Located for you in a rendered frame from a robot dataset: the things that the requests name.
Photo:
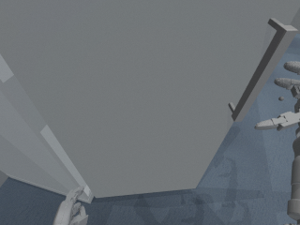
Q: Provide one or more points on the fridge door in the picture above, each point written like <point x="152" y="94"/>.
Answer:
<point x="137" y="92"/>

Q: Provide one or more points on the robot right forearm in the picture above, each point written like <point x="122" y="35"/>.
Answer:
<point x="293" y="207"/>

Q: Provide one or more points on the robot left hand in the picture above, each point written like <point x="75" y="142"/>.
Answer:
<point x="67" y="210"/>

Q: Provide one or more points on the robot right hand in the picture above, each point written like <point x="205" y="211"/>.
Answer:
<point x="287" y="119"/>

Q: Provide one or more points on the handle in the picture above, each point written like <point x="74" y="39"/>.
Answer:
<point x="277" y="47"/>

